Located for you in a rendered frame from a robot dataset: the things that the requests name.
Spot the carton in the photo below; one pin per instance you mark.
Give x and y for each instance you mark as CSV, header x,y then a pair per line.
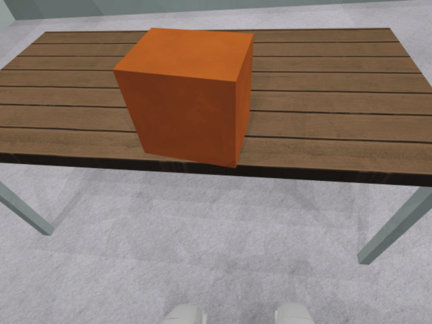
x,y
188,93

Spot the robot thigh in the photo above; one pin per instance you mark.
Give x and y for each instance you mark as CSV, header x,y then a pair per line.
x,y
186,314
292,313

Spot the table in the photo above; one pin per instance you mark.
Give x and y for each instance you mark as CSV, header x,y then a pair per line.
x,y
326,104

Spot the left robot thigh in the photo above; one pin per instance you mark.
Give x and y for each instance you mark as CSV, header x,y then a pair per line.
x,y
186,314

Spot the right robot thigh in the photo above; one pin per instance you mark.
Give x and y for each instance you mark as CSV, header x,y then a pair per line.
x,y
292,313

